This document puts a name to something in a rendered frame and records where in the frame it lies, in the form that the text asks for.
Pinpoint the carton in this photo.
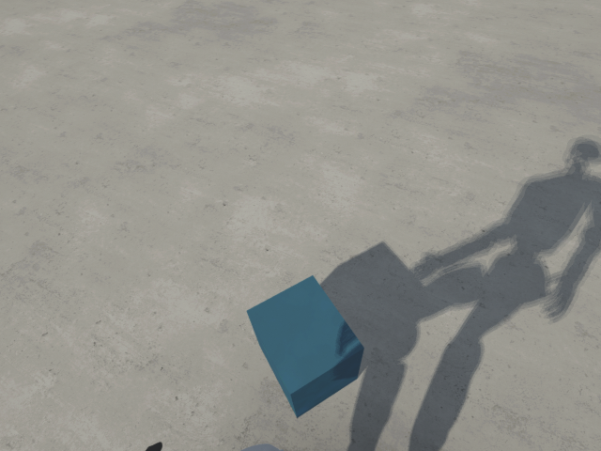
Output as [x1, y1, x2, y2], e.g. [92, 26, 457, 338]
[247, 275, 364, 418]

